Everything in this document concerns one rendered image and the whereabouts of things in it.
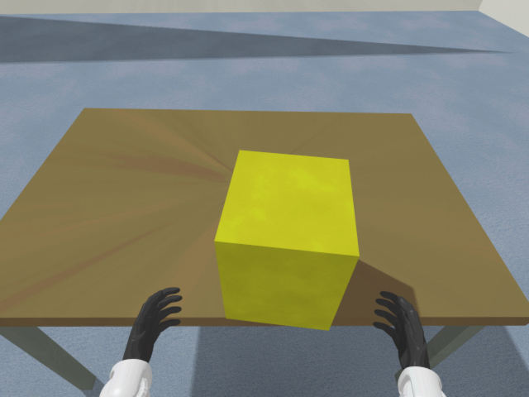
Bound left robot hand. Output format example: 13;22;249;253
122;287;182;363

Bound right robot forearm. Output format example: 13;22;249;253
398;366;446;397

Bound right robot hand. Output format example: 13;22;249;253
373;291;431;370

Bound table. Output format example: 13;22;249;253
0;108;529;390

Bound left robot forearm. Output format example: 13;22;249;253
99;359;152;397

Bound carton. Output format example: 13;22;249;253
214;151;360;331

